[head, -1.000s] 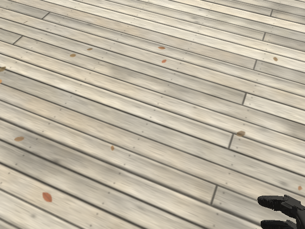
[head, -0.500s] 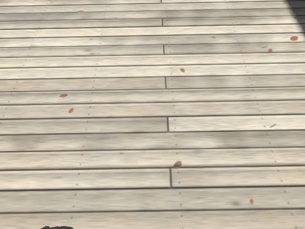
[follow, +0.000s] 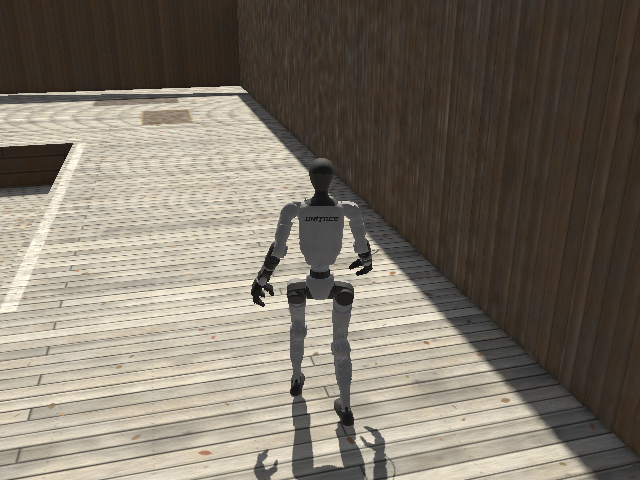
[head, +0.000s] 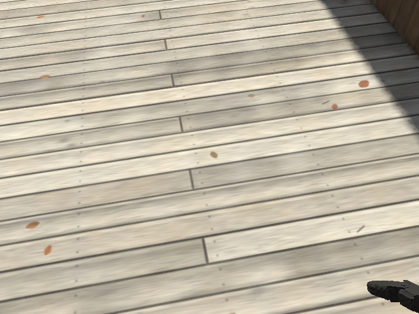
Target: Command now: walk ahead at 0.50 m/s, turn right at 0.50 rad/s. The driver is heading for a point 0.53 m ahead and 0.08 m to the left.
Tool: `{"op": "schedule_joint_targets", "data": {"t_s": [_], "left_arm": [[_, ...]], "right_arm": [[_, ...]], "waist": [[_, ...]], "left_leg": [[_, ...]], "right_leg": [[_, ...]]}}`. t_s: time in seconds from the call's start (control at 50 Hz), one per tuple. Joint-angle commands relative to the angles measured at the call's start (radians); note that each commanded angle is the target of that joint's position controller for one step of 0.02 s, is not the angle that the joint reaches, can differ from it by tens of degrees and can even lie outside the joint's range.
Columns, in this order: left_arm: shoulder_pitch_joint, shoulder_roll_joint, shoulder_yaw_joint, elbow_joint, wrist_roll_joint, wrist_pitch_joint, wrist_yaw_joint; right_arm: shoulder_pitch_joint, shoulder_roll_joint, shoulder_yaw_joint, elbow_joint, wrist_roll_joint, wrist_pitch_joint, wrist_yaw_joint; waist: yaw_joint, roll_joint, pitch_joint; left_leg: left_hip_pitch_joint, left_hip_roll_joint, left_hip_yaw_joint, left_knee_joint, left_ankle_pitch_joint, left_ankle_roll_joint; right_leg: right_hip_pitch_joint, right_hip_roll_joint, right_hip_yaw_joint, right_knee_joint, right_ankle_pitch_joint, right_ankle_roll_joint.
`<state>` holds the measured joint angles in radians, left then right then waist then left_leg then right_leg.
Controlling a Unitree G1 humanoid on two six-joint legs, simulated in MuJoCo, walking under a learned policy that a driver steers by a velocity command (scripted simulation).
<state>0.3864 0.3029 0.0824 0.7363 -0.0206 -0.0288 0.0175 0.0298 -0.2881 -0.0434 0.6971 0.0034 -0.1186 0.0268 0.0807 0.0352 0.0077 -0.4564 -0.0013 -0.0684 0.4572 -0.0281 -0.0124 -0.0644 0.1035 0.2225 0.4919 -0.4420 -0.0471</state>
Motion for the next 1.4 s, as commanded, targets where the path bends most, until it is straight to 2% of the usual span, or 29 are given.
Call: {"op": "schedule_joint_targets", "data": {"t_s": [0.02, 0.04, 0.06, 0.1, 0.18, 0.28, 0.4, 0.44, 0.48, 0.5, 0.52, 0.54, 0.56, 0.6, 0.68, 0.78, 0.86, 0.9, 0.92, 0.94, 0.96, 0.98, 1.0, 1.1, 1.18, 1.22, 1.24, 1.28, 1.4], "left_arm": [[-0.006, 0.013, -0.012, -0.076, 0.03, -0.01, 0.001], [0.139, -0.006, -0.019, -0.096, -0.018, -0.023, 0.0], [0.106, 0.103, -0.002, -0.056, -0.027, -0.023, 0.004], [-0.076, 0.129, 0.007, -0.082, -0.003, -0.02, 0.004], [-0.107, 0.061, -0.003, -0.098, 0.005, -0.027, -0.013], [-0.269, 0.009, -0.031, -0.151, 0.021, -0.048, -0.022], [-0.398, 0.042, -0.023, -0.18, 0.003, -0.073, -0.045], [-0.349, 0.072, -0.009, -0.168, 0.002, -0.081, -0.044], [-0.138, 0.144, 0.027, -0.118, 0.02, -0.082, -0.026], [0.004, 0.223, 0.046, -0.106, 0.038, -0.074, -0.016], [0.038, 0.226, 0.046, -0.087, 0.034, -0.06, -0.024], [0.001, 0.141, 0.024, -0.083, 0.024, -0.06, -0.026], [-0.058, 0.103, 0.01, -0.083, 0.016, -0.06, -0.027], [-0.159, 0.048, -0.006, -0.075, 0.027, -0.067, -0.034], [-0.206, 0.067, 0.005, -0.035, 0.037, -0.09, -0.032], [-0.184, 0.114, 0.015, 0.016, 0.022, -0.069, -0.013], [-0.166, 0.153, 0.023, 0.062, -0.006, -0.05, -0.009], [-0.147, 0.132, 0.015, 0.083, -0.006, -0.044, -0.008], [-0.1, 0.098, 0.0, 0.082, 0.022, -0.047, -0.008], [0.032, 0.013, -0.036, 0.091, 0.047, -0.047, -0.019], [0.026, 0.042, -0.034, 0.115, 0.027, -0.03, -0.023], [-0.053, 0.097, -0.019, 0.099, 0.003, -0.012, -0.022], [-0.095, 0.09, -0.017, 0.095, -0.001, 0.006, -0.01], [-0.072, 0.054, -0.019, 0.134, 0.021, 0.053, 0.026], [-0.074, 0.03, -0.025, 0.163, 0.039, 0.05, 0.014], [-0.116, 0.082, -0.022, 0.14, 0.054, 0.047, 0.014], [-0.156, 0.129, -0.008, 0.154, 0.037, 0.046, 0.016], [-0.195, 0.057, -0.027, 0.158, 0.045, 0.025, 0.014], [-0.153, 0.054, -0.034, 0.205, 0.028, -0.003, 0.014]], "right_arm": [[0.304, -0.226, -0.077, -0.001, -0.018, -0.02, -0.015], [0.361, -0.295, -0.095, 0.051, -0.022, -0.007, 0.0], [0.319, -0.18, -0.071, 0.028, 0.002, -0.007, 0.006], [0.228, -0.112, -0.046, 0.017, -0.008, 0.005, 0.002], [0.219, -0.08, -0.031, 0.051, -0.008, 0.0, -0.006], [0.267, -0.15, -0.046, 0.083, 0.016, 0.018, -0.017], [0.363, -0.169, -0.049, 0.123, 0.03, 0.048, -0.027], [0.352, -0.181, -0.053, 0.125, 0.031, 0.057, -0.033], [0.339, -0.128, -0.034, 0.11, 0.016, 0.055, -0.032], [0.37, -0.045, -0.01, 0.076, -0.001, 0.045, -0.033], [0.444, -0.032, -0.002, 0.058, 0.022, 0.033, -0.036], [0.392, -0.126, -0.029, 0.067, 0.043, 0.037, -0.037], [0.329, -0.141, -0.037, 0.054, 0.043, 0.043, -0.036], [0.3, -0.115, -0.042, 0.053, 0.025, 0.059, -0.034], [0.282, -0.053, -0.034, 0.032, 0.013, 0.089, -0.033], [0.154, -0.015, -0.007, -0.008, -0.004, 0.076, -0.004], [0.116, -0.074, -0.022, -0.032, -0.011, 0.076, 0.008], [0.2, -0.122, -0.044, 0.0, -0.022, 0.076, -0.004], [0.253, -0.201, -0.063, 0.0, -0.028, 0.078, -0.018], [0.252, -0.211, -0.051, -0.008, -0.049, 0.089, -0.028], [0.248, -0.121, -0.025, -0.005, -0.027, 0.096, -0.023], [0.205, -0.095, -0.016, -0.003, -0.014, 0.097, -0.013], [0.153, -0.089, -0.015, 0.003, -0.013, 0.096, -0.009], [0.011, -0.09, -0.021, 0.01, -0.032, 0.105, -0.023], [0.005, -0.062, -0.012, 0.049, -0.013, 0.11, -0.033], [0.056, -0.036, -0.002, 0.082, -0.022, 0.11, -0.029], [0.078, -0.032, -0.007, 0.081, -0.019, 0.111, -0.031], [0.053, -0.048, -0.012, 0.096, -0.022, 0.113, -0.042], [0.083, -0.042, -0.014, 0.165, -0.015, 0.111, -0.045]], "waist": [[-0.173, 0.02, -0.272], [-0.095, 0.38, -0.31], [-0.129, 0.195, -0.207], [-0.138, 0.028, -0.05], [-0.094, 0.07, -0.017], [-0.127, 0.039, 0.016], [-0.151, 0.056, 0.025], [-0.103, 0.068, 0.007], [0.007, 0.033, -0.131], [0.043, -0.147, -0.285], [0.015, -0.361, -0.36], [0.019, -0.234, -0.23], [0.005, -0.19, -0.119], [-0.052, -0.152, -0.026], [-0.106, -0.122, 0.022], [-0.071, -0.11, -0.014], [-0.088, -0.119, -0.041], [-0.131, -0.078, -0.092], [-0.134, 0.028, -0.17], [-0.082, 0.219, -0.301], [-0.106, 0.167, -0.386], [-0.115, 0.106, -0.288], [-0.099, 0.066, -0.21], [-0.042, 0.105, -0.123], [-0.027, 0.079, -0.108], [-0.06, -0.004, -0.028], [-0.108, -0.137, 0.018], [-0.1, -0.156, 0.033], [-0.077, -0.071, -0.008]], "left_leg": [[0.578, 0.243, -0.238, 0.0, -0.102, 0.114], [0.777, 0.413, -0.754, -0.15, -0.405, 0.277], [0.711, 0.387, -0.753, -0.197, -0.606, 0.255], [0.495, 0.297, -0.447, -0.2, -0.401, 0.198], [0.361, 0.22, -0.233, -0.261, -0.105, 0.217], [0.325, 0.193, -0.146, -0.304, 0.026, 0.237], [0.335, 0.205, -0.164, -0.234, 0.017, 0.196], [0.336, 0.212, -0.184, -0.173, 0.026, 0.17], [0.222, 0.12, -0.123, 0.101, 0.067, 0.112], [-0.053, 0.007, -0.025, 0.44, -0.211, 0.05], [-0.253, -0.03, -0.03, 0.66, -0.583, 0.032], [-0.323, 0.028, -0.072, 0.767, -0.518, 0.032], [-0.337, 0.058, -0.05, 0.773, -0.431, 0.034], [-0.268, 0.112, -0.043, 0.719, -0.312, 0.025], [-0.178, 0.104, -0.029, 0.611, -0.234, -0.012], [-0.018, 0.064, 0.045, 0.234, 0.029, -0.008], [0.051, 0.04, 0.039, 0.102, 0.003, 0.041], [0.234, 0.003, 0.066, -0.009, 0.128, 0.083], [0.404, 0.123, -0.045, 0.019, 0.585, 0.124], [0.681, 0.361, -0.316, 0.063, 0.836, 0.317], [0.631, 0.387, -0.38, 0.014, 0.649, 0.365], [0.536, 0.327, -0.318, -0.032, 0.485, 0.327], [0.459, 0.291, -0.278, -0.061, 0.332, 0.285], [0.144, 0.203, -0.153, -0.179, -0.028, 0.228], [0.067, 0.153, -0.103, -0.18, -0.347, 0.164], [0.034, 0.083, -0.063, -0.138, -0.488, 0.068], [0.115, 0.023, 0.008, -0.112, -0.401, 0.034], [0.255, 0.02, 0.023, -0.039, -0.259, 0.026], [0.263, 0.032, 0.019, -0.025, -0.073, 0.047]], "right_leg": [[-0.251, -0.088, 0.022, 0.417, 0.129, -0.041], [-0.606, 0.003, -0.054, 0.701, -0.174, 0.011], [-0.698, -0.065, -0.007, 0.8, -0.107, 0.023], [-0.676, -0.125, -0.063, 0.776, 0.046, 0.024], [-0.59, -0.185, -0.109, 0.598, 0.128, 0.027], [-0.562, -0.187, -0.172, 0.262, 0.307, 0.064], [-0.402, -0.125, -0.175, 0.027, 0.427, 0.069], [-0.289, -0.12, -0.178, -0.032, 0.402, 0.043], [0.058, -0.188, -0.134, -0.043, 0.381, -0.022], [0.386, -0.417, 0.129, -0.024, 0.333, -0.109], [0.45, -0.544, 0.46, -0.148, 0.116, -0.195], [0.345, -0.5, 0.406, -0.188, -0.012, -0.171], [0.224, -0.466, 0.264, -0.212, 0.033, -0.146], [0.041, -0.391, 0.085, -0.275, 0.206, -0.13], [-0.098, -0.359, -0.127, -0.309, 0.693, -0.153], [-0.11, -0.311, -0.28, -0.282, 0.843, -0.136], [-0.023, -0.35, -0.25, -0.172, 0.808, -0.102], [-0.039, -0.287, -0.275, -0.005, 0.784, -0.048], [-0.124, -0.218, -0.326, 0.164, 0.578, 0.013], [-0.373, -0.119, -0.304, 0.451, -0.091, 0.087], [-0.375, -0.132, -0.176, 0.544, -0.285, 0.104], [-0.409, -0.153, -0.161, 0.575, -0.264, 0.106], [-0.444, -0.17, -0.169, 0.555, -0.226, 0.105], [-0.219, -0.168, -0.198, 0.306, -0.002, 0.118], [-0.049, -0.142, -0.232, 0.042, 0.258, 0.075], [-0.074, -0.23, -0.138, -0.081, 0.241, 0.025], [-0.234, -0.224, -0.136, -0.104, 0.016, -0.006], [-0.347, -0.207, -0.134, -0.172, -0.064, 0.021], [-0.213, -0.178, -0.172, -0.105, 0.209, 0.042]]}}
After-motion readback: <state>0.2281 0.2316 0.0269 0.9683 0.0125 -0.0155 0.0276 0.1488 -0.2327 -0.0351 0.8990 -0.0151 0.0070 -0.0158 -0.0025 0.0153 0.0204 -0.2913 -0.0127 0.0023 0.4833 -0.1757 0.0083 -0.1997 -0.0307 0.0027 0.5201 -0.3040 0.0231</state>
